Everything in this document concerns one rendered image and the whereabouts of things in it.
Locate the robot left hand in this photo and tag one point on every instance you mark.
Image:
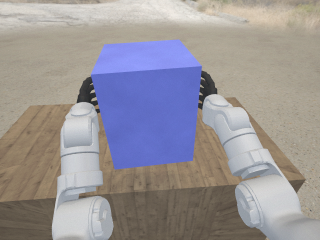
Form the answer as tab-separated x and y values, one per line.
85	95

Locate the pedestal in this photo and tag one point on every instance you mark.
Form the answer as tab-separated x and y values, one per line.
191	200

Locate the robot left upper arm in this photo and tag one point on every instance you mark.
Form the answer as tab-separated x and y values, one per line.
88	218

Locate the robot left forearm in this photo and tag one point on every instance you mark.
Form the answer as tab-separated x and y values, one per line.
79	152

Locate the robot right forearm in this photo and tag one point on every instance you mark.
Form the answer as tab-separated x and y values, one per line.
246	155

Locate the robot right upper arm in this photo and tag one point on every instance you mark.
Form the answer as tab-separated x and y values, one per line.
270	204

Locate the carton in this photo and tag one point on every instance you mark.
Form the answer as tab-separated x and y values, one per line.
148	97

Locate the robot right hand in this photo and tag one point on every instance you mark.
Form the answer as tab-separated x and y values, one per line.
209	88

